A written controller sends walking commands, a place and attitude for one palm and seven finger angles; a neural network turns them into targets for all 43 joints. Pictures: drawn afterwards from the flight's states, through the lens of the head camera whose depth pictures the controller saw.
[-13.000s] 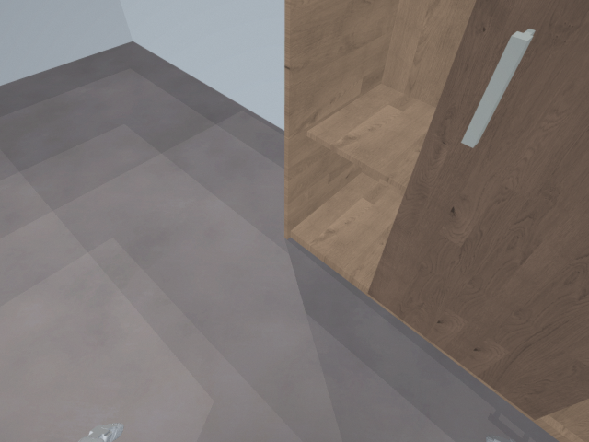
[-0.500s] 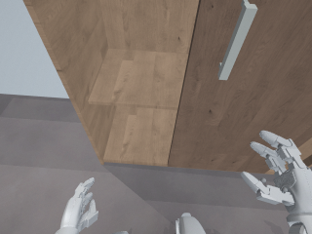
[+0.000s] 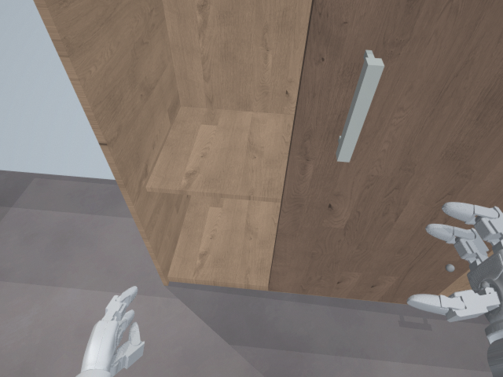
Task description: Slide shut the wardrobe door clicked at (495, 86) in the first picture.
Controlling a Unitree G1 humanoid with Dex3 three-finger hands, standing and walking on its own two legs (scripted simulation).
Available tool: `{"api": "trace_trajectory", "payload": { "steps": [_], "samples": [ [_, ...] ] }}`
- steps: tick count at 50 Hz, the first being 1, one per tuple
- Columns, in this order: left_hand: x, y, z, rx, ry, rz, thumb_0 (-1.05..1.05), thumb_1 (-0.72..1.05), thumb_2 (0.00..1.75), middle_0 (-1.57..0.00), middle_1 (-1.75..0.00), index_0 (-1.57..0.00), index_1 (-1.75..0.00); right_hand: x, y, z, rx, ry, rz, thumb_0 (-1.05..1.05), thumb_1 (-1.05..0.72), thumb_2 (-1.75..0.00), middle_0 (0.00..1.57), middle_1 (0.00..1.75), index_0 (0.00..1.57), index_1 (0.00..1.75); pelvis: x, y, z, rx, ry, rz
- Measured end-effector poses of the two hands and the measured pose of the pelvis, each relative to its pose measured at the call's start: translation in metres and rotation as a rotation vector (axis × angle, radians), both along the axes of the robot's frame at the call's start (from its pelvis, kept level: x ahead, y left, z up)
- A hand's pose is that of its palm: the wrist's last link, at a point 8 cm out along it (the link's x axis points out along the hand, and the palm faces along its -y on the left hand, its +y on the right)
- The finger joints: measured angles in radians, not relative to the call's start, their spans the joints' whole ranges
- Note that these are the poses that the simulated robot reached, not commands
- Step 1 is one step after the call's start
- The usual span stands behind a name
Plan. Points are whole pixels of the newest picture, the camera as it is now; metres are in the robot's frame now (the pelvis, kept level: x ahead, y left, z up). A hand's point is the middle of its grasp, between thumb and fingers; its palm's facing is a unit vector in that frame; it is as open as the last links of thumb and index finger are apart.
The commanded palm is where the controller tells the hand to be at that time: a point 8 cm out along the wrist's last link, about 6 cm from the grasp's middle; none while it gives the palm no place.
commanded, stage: raise the hand with hooked fingers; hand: right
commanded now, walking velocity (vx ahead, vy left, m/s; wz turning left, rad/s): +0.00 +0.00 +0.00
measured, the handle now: (354, 109) +0.52 -0.17 +0.17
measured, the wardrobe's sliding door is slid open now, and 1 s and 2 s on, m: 0.41 0.41 0.41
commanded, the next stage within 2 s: move the hooked fingers beside the handle in 0.90 s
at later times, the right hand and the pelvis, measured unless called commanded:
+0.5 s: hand out of the picture +0.27 -0.28 +0.20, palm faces +0.16 +0.98 -0.07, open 14.0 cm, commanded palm +0.23 -0.32 +0.20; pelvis -0.01 +0.00 +0.02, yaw -1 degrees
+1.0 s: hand (477, 216) +0.27 -0.25 +0.19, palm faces +0.14 +0.99 -0.04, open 14.0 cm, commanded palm +0.24 -0.31 +0.20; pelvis +0.00 +0.01 +0.02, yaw +0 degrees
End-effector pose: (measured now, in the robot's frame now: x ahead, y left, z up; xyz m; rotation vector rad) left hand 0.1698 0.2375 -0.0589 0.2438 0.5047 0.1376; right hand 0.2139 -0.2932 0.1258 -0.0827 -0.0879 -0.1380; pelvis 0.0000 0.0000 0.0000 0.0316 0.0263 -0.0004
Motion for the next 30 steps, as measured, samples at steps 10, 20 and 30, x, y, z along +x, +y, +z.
{"api": "trace_trajectory", "payload": {
  "steps": [10,20,30],
  "samples": [
    [0.018,-0.035,0.012,-0.055,-0.036,-0.073,0.01,0.9,0.9,-0.2,-0.3,-0.2,-0.3,0.007,-0.023,0.034,0.02,0.006,-0.011,-0.01,0.46,-0.31,0.3,1.17,0.3,1.17,-0.005,-0.003,0.01,0.002,-0.049,-0.009],
    [0.01,-0.031,0.013,-0.044,0.0,-0.069,0.01,0.9,0.9,-0.2,-0.3,-0.2,-0.3,0.016,-0.034,0.073,-0.001,-0.049,-0.03,-0.02,0.5,-0.3,0.3,1.2,0.3,1.19,-0.01,-0.001,0.016,0.002,-0.081,-0.012],
    [-0.001,-0.008,0.011,-0.051,0.024,-0.007,0.01,0.9,0.9,-0.2,-0.3,-0.2,-0.3,0.025,-0.026,0.064,0.03,0.062,0.008,-0.01,0.5,-0.3,0.3,1.2,0.3,1.2,-0.009,0.003,0.018,-0.004,-0.082,-0.001]
  ]
}}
